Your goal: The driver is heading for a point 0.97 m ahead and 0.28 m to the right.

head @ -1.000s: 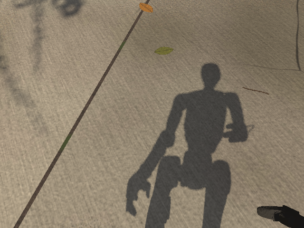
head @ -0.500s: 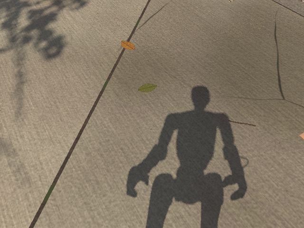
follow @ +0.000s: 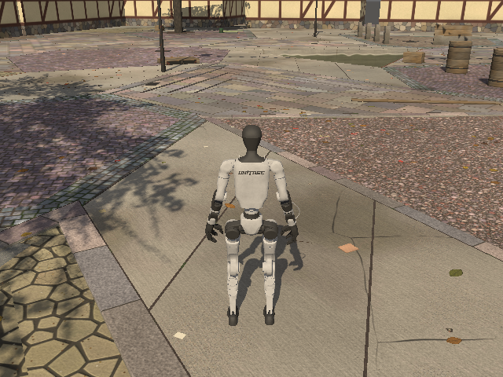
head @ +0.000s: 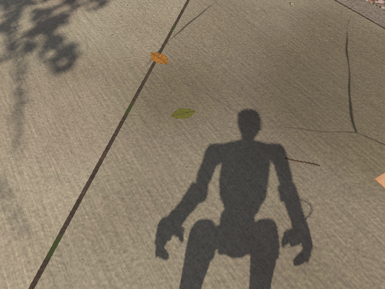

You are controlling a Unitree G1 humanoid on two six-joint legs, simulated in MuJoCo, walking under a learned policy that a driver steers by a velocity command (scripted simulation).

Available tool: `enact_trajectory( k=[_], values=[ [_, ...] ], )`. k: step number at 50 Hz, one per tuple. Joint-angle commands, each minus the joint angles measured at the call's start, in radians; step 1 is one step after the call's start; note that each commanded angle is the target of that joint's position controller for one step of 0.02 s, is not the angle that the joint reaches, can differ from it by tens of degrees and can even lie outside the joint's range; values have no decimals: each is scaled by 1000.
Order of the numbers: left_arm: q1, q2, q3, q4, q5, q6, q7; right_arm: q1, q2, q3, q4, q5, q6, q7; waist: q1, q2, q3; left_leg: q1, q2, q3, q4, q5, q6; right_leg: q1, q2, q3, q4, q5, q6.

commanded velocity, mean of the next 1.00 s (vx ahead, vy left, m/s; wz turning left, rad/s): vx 0.36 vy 0.00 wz -0.06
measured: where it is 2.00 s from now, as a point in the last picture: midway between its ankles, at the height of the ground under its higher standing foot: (236, 194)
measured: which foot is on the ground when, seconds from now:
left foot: down 0.00-0.36, up 0.38-0.74, down 0.76-1.00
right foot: down 0.00-0.78, up 0.80-1.00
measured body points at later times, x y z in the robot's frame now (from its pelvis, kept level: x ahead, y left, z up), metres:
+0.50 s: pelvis +0.10 -0.03 +0.00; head +0.11 -0.04 +0.45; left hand +0.06 +0.22 -0.14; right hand +0.18 -0.29 -0.14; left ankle +0.07 +0.11 -0.64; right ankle +0.01 -0.11 -0.74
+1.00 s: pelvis +0.37 +0.03 +0.00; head +0.38 +0.03 +0.45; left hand +0.47 +0.29 -0.13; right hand +0.39 -0.23 -0.14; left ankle +0.39 +0.11 -0.74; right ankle +0.39 -0.14 -0.65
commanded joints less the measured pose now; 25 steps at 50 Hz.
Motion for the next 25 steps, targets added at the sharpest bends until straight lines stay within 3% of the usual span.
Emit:
enact_trajectory(
  k=[1,2,4,6,7,10,13,14,16,17,18,19,20,21,22,23,25],
  values=[
    [16,107,18,-21,0,-6,5,18,-108,-17,-16,-1,-7,-4,0,-9,-33,-3,27,-25,-66,214,22,4,-36,30,-70,246,-21],
    [17,106,18,-17,0,-5,6,20,-106,-17,-13,-1,-7,-4,0,-9,-31,-5,26,-24,-69,206,22,3,-35,29,-72,236,-20],
    [43,103,20,3,-7,-1,8,51,-101,-19,6,6,-5,-5,-1,-8,-36,-19,-1,-1,-60,-65,36,-11,-5,3,-62,-46,-32],
    [40,113,25,-6,-13,-5,11,47,-115,-26,-4,14,-9,-8,-1,2,53,-113,10,-32,-63,-377,72,-114,-7,23,-57,-375,-61],
    [38,111,24,-13,-16,-16,10,51,-113,-26,-11,17,-19,-7,-3,5,94,-147,25,-60,-70,-437,89,-155,-17,41,-55,-428,-74],
    [42,85,21,-24,-25,-62,-4,121,-113,-31,-3,28,-61,4,-21,37,107,-111,92,-170,-88,-445,142,-224,-29,56,17,-367,-87],
    [-3,36,12,-61,-31,-97,-25,209,-166,-48,14,34,-84,17,-35,165,87,2,262,-445,-233,-467,247,-319,16,-35,208,-181,-76],
    [-8,37,11,-67,-33,-104,-29,202,-170,-49,7,32,-88,19,-25,167,95,-20,293,-492,-249,-421,264,-304,10,-30,216,-172,-90],
    [94,39,13,-34,-35,-113,-36,114,-162,-47,-30,37,-92,24,45,152,85,-100,257,-394,-180,-242,224,-141,6,-30,78,-146,-116],
    [211,62,25,12,-35,-113,-35,34,-149,-44,-63,38,-91,27,104,106,60,-215,187,-276,-93,-110,172,54,0,2,-14,-81,-127],
    [365,154,56,60,-35,-117,-33,-59,-108,-33,-115,38,-103,29,163,-84,34,-382,42,-68,200,89,85,237,-116,231,-124,-47,-182],
    [482,250,81,87,-31,-118,-41,-56,-77,-27,-144,24,-127,29,178,-322,-23,-609,-60,28,538,-74,25,460,-314,574,-227,136,-277],
    [441,154,48,71,-13,-122,-43,-45,-99,-34,-137,26,-138,35,134,-204,-15,-726,-30,-68,712,-250,39,483,-366,610,-209,266,-292],
    [397,103,33,55,-4,-125,-44,-23,-86,-32,-130,45,-143,46,100,-132,8,-775,7,-101,801,-212,64,476,-348,517,-187,343,-273],
    [364,97,27,42,-3,-124,-47,-24,-76,-32,-132,53,-143,51,77,-86,14,-813,38,-87,816,-144,80,471,-325,430,-195,382,-253],
    [345,83,17,37,-9,-117,-49,-50,-79,-37,-141,48,-143,53,66,-48,41,-834,67,-71,773,-84,86,448,-306,349,-216,442,-227],
    [342,47,0,35,-4,-100,-43,-65,-54,-38,-156,38,-132,62,46,-72,44,-759,91,-35,685,-13,74,364,-254,240,-264,478,-190]
  ],
)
